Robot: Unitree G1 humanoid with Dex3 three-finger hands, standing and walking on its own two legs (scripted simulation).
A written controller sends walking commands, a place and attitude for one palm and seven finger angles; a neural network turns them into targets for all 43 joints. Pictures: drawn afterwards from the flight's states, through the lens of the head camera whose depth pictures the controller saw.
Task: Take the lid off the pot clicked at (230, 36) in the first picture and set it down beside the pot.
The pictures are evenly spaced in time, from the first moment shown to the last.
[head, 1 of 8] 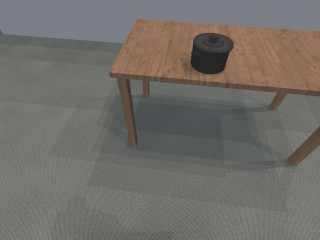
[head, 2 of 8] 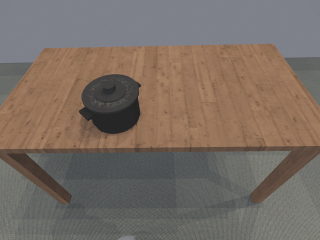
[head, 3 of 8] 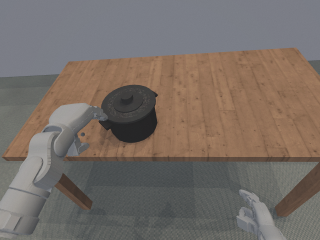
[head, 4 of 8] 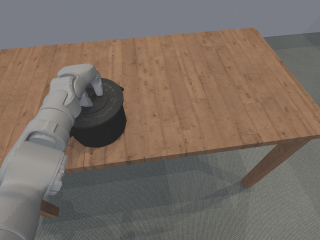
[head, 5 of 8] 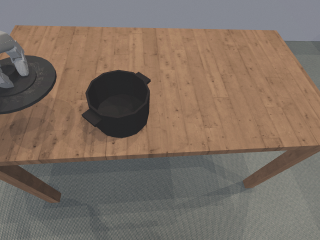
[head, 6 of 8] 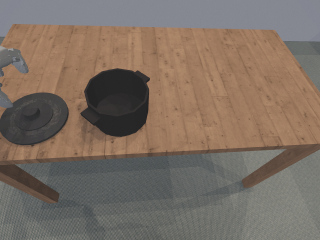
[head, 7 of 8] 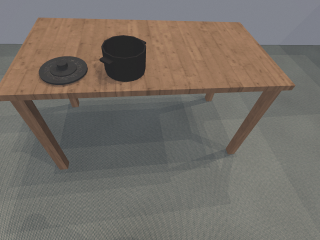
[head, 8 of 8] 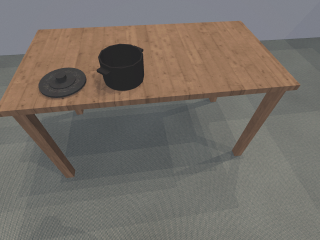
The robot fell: no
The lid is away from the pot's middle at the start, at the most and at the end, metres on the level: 0.00 0.26 0.26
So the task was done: yes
